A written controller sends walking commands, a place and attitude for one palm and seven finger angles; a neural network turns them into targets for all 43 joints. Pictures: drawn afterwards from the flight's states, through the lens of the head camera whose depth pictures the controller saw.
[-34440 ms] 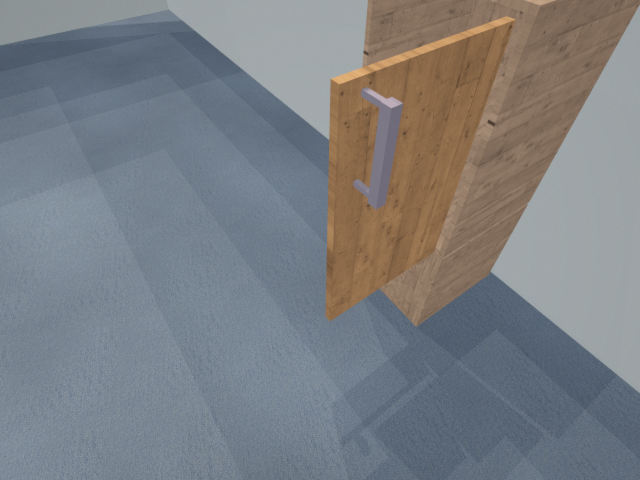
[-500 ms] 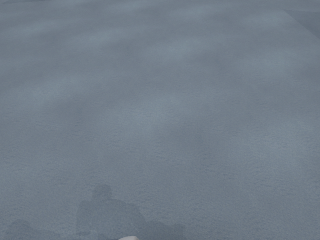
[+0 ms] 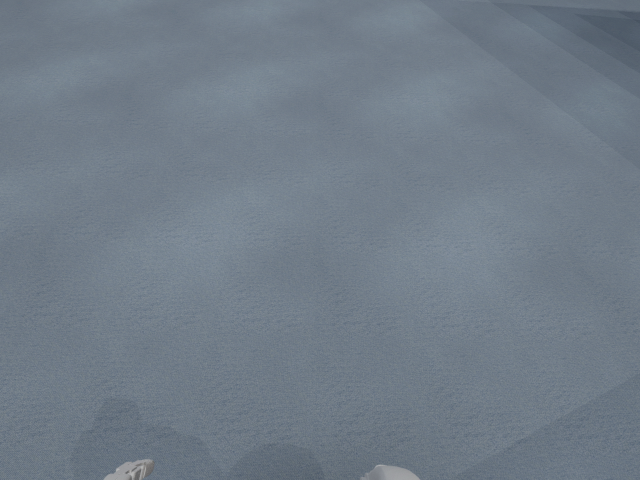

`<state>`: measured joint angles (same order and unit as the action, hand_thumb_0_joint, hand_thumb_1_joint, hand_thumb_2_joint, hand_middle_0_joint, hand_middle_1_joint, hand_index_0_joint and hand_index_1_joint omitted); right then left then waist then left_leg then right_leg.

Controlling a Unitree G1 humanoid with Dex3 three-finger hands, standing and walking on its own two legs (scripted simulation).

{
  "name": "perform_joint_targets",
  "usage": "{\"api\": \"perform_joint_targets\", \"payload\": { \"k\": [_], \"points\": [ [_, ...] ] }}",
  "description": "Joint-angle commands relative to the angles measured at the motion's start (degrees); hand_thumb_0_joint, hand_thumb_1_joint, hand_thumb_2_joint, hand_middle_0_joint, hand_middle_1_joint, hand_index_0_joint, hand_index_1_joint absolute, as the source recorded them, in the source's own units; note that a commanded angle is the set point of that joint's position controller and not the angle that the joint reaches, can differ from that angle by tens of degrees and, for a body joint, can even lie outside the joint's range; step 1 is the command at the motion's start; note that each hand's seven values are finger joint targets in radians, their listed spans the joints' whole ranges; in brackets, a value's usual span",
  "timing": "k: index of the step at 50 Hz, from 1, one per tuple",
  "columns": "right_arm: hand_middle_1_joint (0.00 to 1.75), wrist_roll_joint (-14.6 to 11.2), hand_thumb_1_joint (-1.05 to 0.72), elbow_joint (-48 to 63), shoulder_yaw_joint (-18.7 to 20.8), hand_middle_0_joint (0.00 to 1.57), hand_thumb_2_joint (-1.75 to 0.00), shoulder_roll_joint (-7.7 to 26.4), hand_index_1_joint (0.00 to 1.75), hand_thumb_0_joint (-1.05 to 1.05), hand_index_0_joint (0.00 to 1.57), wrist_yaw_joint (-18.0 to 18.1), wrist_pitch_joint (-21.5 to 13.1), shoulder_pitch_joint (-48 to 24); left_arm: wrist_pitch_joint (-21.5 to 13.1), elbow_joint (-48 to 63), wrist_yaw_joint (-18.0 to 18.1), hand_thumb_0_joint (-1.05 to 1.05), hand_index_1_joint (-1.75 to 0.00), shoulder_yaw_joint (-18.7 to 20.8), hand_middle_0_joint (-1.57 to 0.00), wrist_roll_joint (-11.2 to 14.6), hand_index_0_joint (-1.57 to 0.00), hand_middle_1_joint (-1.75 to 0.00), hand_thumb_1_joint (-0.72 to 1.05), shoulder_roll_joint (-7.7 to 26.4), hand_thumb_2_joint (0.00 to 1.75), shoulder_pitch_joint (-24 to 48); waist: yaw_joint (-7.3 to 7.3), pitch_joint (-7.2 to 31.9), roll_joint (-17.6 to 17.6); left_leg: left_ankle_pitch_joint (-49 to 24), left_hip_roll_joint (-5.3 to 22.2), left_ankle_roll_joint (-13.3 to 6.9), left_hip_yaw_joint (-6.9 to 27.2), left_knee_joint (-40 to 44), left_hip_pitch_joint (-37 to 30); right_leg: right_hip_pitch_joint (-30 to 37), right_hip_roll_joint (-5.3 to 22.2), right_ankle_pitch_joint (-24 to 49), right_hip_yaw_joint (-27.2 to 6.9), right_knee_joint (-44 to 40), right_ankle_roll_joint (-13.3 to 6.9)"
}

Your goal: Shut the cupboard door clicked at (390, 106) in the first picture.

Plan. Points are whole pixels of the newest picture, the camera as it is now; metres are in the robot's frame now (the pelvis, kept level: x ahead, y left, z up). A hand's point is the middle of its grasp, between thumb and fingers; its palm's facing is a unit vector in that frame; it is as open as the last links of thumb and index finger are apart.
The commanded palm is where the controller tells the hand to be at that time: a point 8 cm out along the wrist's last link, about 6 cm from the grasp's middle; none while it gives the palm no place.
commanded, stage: turn to face it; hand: left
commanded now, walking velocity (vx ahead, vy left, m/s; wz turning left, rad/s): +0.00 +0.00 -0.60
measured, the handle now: out of the picture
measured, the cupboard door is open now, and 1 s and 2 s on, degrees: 56 56 56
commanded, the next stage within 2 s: none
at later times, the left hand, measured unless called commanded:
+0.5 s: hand out of the picture +0.13 +0.17 -0.18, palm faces -0.26 -0.95 -0.19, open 7.4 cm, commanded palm none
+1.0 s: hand (280, 408) +0.24 +0.07 -0.15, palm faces -0.58 -0.77 -0.28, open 7.4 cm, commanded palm none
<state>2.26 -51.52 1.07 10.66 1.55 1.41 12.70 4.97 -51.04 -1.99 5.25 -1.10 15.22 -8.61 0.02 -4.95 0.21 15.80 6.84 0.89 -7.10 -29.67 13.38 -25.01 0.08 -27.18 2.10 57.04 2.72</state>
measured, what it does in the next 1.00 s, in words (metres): steps on the spot, turning right: right foot, then left foot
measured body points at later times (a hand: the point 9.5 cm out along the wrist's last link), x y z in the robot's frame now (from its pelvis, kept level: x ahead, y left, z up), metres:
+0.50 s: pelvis +0.02 +0.00 -0.01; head +0.07 +0.01 +0.44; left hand +0.15 +0.22 -0.17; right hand +0.05 -0.29 -0.13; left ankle +0.06 +0.11 -0.74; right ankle -0.01 -0.14 -0.74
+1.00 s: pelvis +0.01 -0.03 -0.02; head +0.03 -0.07 +0.43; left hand +0.27 +0.11 -0.13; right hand -0.13 -0.26 -0.17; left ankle +0.06 +0.10 -0.71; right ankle -0.06 -0.11 -0.74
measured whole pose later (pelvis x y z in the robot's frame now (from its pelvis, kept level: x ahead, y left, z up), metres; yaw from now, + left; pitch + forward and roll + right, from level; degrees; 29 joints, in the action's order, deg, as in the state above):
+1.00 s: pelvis +0.01 -0.03 -0.02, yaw -36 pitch +0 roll -1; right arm 1.2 -53.9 3.8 15.5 1.0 3.6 14.9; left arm 1.9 -50.4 -1.4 3.4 -1.2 13.0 -6.7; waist -2.0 -5.2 -4.1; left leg 30.0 9.4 3.9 -8.9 -51.1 20.1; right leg -15.2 0.0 -20.5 3.5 34.9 -1.6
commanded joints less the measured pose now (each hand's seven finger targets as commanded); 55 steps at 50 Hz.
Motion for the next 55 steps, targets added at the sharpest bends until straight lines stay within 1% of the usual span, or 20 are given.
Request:
{"api": "perform_joint_targets", "payload": {
  "k": [1,5,6,7,9,10,14,20,23,24,25,26,27,31,42,45,46,47,48,55],
  "points": [
    [0.3,-0.3,-0.9,2.8,4.2,0.2,-0.9,13.9,0.3,0.0,0.2,0.5,-1.2,2.3,-1.7,5.5,-0.3,0.0,-0.3,-0.1,-0.2,0.2,-0.2,-0.3,0.9,1.4,0.9,2.3,-1.77,6.2,-12.4,-22.9,13.4,-8.0,5.9,7.6,-6.3,2.1,0.8,2.0,2.2,-10.4,-0.3],
    [0.3,-1.0,-0.9,3.2,5.0,0.2,-0.9,14.3,0.3,0.0,0.2,-0.2,-0.7,0.2,-3.0,3.9,0.0,0.0,-0.3,0.6,-0.2,-0.1,-0.2,-0.3,0.9,3.7,0.9,-4.2,1.57,9.1,-7.5,-18.3,10.9,-2.8,0.5,-3.8,-2.4,16.3,0.1,17.0,3.4,-31.1,-2.1],
    [0.3,-1.6,-0.9,4.1,4.7,0.2,-0.9,11.6,0.3,0.0,0.2,-0.6,-0.7,0.2,-3.7,2.9,0.5,0.0,-0.3,1.3,-0.2,-0.6,-0.2,-0.3,0.9,8.4,0.9,-7.6,3.19,10.5,3.6,-6.8,6.4,0.8,-2.8,-13.4,5.5,24.1,8.5,26.4,-7.0,-37.3,-4.5],
    [0.3,-1.6,-0.9,7.1,3.4,0.2,-0.9,7.2,0.3,0.0,0.2,-0.8,-0.6,-3.3,-4.2,2.2,1.3,0.0,-0.3,2.5,-0.2,-0.8,-0.2,-0.3,0.9,14.1,0.9,-9.8,4.74,7.9,20.4,21.4,-2.5,3.6,-3.1,-26.6,20.9,27.4,20.6,46.4,-25.4,-38.0,-11.0],
    [0.3,-1.6,-0.9,7.6,3.2,0.2,-0.9,7.7,0.3,0.0,0.2,-0.2,0.5,-5.8,-3.7,2.3,2.4,0.0,-0.3,2.5,-0.2,-0.1,-0.2,-0.3,0.9,13.4,0.9,-9.6,4.4,6.0,11.8,18.1,-0.9,3.0,6.9,-37.9,25.1,23.6,20.9,44.8,-22.9,-37.6,-15.7],
    [0.3,-1.6,-0.9,6.7,3.2,0.2,-0.9,8.3,0.3,0.0,0.2,0.1,0.2,-5.1,-4.1,2.7,2.9,0.0,-0.3,2.5,-0.2,-0.2,-0.2,-0.3,0.9,11.6,0.9,-6.6,2.75,7.0,16.0,15.9,-0.4,3.5,7.6,-38.8,27.1,25.1,18.6,44.0,-24.1,-37.0,-15.3],
    [0.3,-1.5,-0.9,4.6,3.3,0.2,-0.9,8.0,0.3,0.0,0.2,-0.8,0.6,-3.4,-4.1,4.5,2.8,0.0,-0.3,1.1,-0.2,-0.2,-0.2,-0.3,0.9,9.0,0.9,-1.7,0.01,8.4,7.5,7.6,-2.0,4.4,6.0,-31.9,17.2,17.7,12.4,38.9,-15.0,-35.6,-12.8],
    [0.3,-1.8,-0.9,5.5,3.2,0.2,-0.9,7.7,0.3,0.0,0.2,-0.6,0.0,-4.1,-3.5,4.1,2.3,0.0,-0.3,1.5,-0.2,-0.8,-0.2,-0.3,0.9,10.4,0.9,-1.9,0.39,5.5,8.3,8.2,-4.9,3.7,5.1,-14.9,9.0,10.6,12.1,27.0,-21.2,-36.5,-13.2],
    [0.3,-2.0,-0.9,3.7,3.2,0.2,-0.9,8.4,0.3,0.0,0.2,0.0,-0.9,1.8,-3.0,4.0,2.2,0.0,-0.3,1.3,-0.2,-0.2,-0.2,-0.3,0.9,8.9,0.9,0.0,-2.5,7.1,6.8,-2.3,-5.4,3.2,5.2,1.7,-3.7,4.7,8.8,24.8,-20.9,-30.8,-8.8],
    [0.3,-1.6,-0.9,3.2,3.6,0.2,-0.9,11.7,0.3,0.0,0.2,0.3,-1.7,3.7,-2.7,4.8,2.0,0.0,-0.3,0.7,-0.2,0.5,-0.2,-0.3,0.9,6.4,0.9,-0.5,-2.97,8.8,-1.5,-2.7,0.9,1.4,11.0,8.7,-9.6,0.2,3.6,18.4,-16.6,-25.1,-5.9],
    [0.3,-0.8,-0.9,3.9,4.6,0.2,-0.9,17.7,0.3,0.0,0.2,0.5,-2.1,4.4,-2.5,5.4,1.5,0.0,-0.3,0.0,-0.2,1.1,-0.2,-0.3,0.9,3.1,0.9,-2.8,-2.42,10.0,-18.1,-9.3,15.5,-4.6,26.4,12.8,-13.9,-7.9,-4.1,-1.4,-8.1,-12.1,-2.2],
    [0.3,-0.5,-0.9,4.3,4.6,0.2,-0.9,18.3,0.3,0.0,0.2,0.8,-1.7,5.4,-2.5,5.9,1.5,0.0,-0.3,0.2,-0.2,0.4,-0.2,-0.3,0.9,4.6,0.9,-0.9,-3.34,9.3,-16.5,-16.1,21.5,-9.5,28.6,12.7,-10.0,-7.0,-2.4,-9.9,-5.2,0.3,-1.5],
    [0.3,-0.2,-0.9,5.0,4.0,0.2,-0.9,16.4,0.3,0.0,0.2,0.9,-1.7,3.7,-2.4,5.6,1.2,0.0,-0.3,0.5,-0.2,0.0,-0.2,-0.3,0.9,5.1,0.9,-0.8,-2.22,8.3,-9.7,-17.9,20.1,-10.6,25.3,12.8,-6.4,-5.8,-0.5,-6.9,-6.1,6.3,-1.2],
    [0.3,-0.3,-0.9,5.9,3.0,0.2,-0.9,13.0,0.3,0.0,0.2,1.1,-1.9,-0.5,-1.5,3.7,0.0,0.0,-0.3,0.8,-0.2,-0.1,-0.2,-0.3,0.9,3.9,0.9,-0.9,-0.12,5.5,-10.4,-25.5,12.6,-7.8,10.7,10.8,-5.2,-6.3,1.2,1.0,-3.2,11.3,0.8],
    [0.3,-0.3,-0.9,2.1,4.8,0.2,-0.9,14.5,0.3,0.0,0.2,0.1,-1.3,4.8,-1.9,5.3,-0.3,0.0,-0.3,-0.3,-0.2,0.0,-0.2,-0.3,0.9,1.5,0.9,3.9,-2.82,7.5,-13.1,-27.3,14.7,-7.5,2.3,5.8,-9.7,2.6,0.8,1.8,3.7,-13.5,-0.5],
    [0.3,-0.9,-0.9,2.3,5.1,0.2,-0.9,14.8,0.3,0.0,0.2,-0.3,-1.1,2.6,-2.6,3.8,0.1,0.0,-0.3,0.2,-0.2,0.0,-0.2,-0.3,0.9,3.4,0.9,-1.7,0.79,8.9,-9.8,-22.3,13.3,-3.2,-1.3,-2.0,-4.1,15.0,0.4,15.1,4.1,-29.7,-2.3],
    [0.3,-1.5,-0.9,2.9,4.9,0.2,-0.9,13.0,0.3,0.0,0.2,-0.7,-1.0,1.9,-3.3,2.3,0.5,0.0,-0.3,0.9,-0.2,-0.4,-0.2,-0.3,0.9,7.0,0.9,-6.1,2.88,10.7,-1.8,-14.0,9.9,0.1,-3.9,-10.2,2.0,23.2,5.8,23.3,-2.6,-35.8,-4.3],
    [0.3,-1.6,-0.9,5.9,3.4,0.2,-0.9,7.6,0.3,0.0,0.2,-0.9,-0.9,-0.7,-4.1,1.4,1.3,0.0,-0.3,2.1,-0.2,-0.9,-0.2,-0.3,0.9,13.5,0.9,-9.2,4.82,9.1,18.7,18.3,0.6,3.4,-6.2,-23.0,19.2,30.3,19.8,43.1,-22.5,-38.0,-10.0],
    [0.3,-1.4,-0.9,6.8,3.2,0.2,-0.9,8.9,0.3,0.0,0.2,-0.3,0.1,-2.5,-3.8,0.6,2.1,0.0,-0.3,2.4,-0.2,0.0,-0.2,-0.3,0.9,14.9,0.9,-11.1,5.69,8.4,17.1,22.8,-1.0,3.5,1.4,-33.6,22.0,26.0,23.8,52.9,-24.8,-36.7,-14.7],
    [0.3,-1.2,-0.9,3.2,3.6,0.2,-0.9,8.5,0.3,0.0,0.2,-0.9,1.1,-0.8,-4.5,4.0,2.7,0.0,-0.3,0.6,-0.2,0.2,-0.2,-0.3,0.9,8.3,0.9,-0.8,-0.82,6.8,7.8,4.6,-1.2,5.0,6.2,-34.6,18.7,17.1,11.6,36.9,-13.5,-37.4,-11.9]
  ]
}}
